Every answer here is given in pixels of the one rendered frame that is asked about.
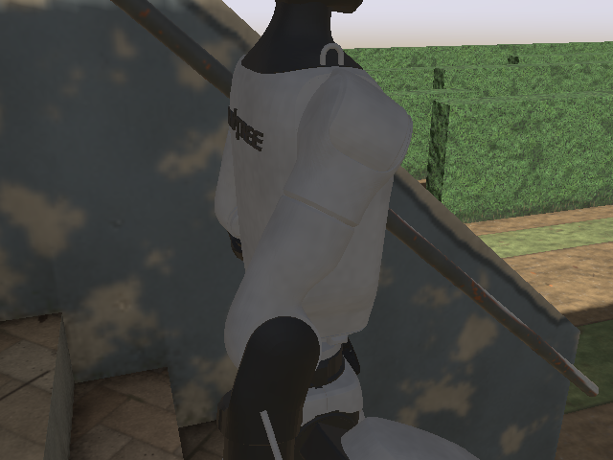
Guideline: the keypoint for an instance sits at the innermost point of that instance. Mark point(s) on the humanoid robot torso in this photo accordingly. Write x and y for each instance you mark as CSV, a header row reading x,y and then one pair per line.
x,y
264,115

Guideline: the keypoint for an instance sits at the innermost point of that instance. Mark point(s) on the left robot hand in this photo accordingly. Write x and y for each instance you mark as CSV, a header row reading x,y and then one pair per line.
x,y
351,356

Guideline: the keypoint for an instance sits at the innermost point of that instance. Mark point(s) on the robot right forearm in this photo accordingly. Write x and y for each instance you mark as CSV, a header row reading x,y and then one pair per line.
x,y
274,374

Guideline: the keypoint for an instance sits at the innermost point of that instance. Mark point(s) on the robot left upper arm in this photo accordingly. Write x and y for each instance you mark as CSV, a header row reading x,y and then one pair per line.
x,y
226,208

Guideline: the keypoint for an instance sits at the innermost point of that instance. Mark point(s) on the robot left forearm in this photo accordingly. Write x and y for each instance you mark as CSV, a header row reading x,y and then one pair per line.
x,y
236,246

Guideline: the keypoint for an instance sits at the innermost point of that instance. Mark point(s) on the robot right upper arm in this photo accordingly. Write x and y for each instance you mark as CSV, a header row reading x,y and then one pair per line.
x,y
351,140

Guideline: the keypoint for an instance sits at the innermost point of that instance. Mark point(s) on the robot right thigh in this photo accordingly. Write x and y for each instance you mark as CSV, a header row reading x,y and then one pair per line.
x,y
379,439

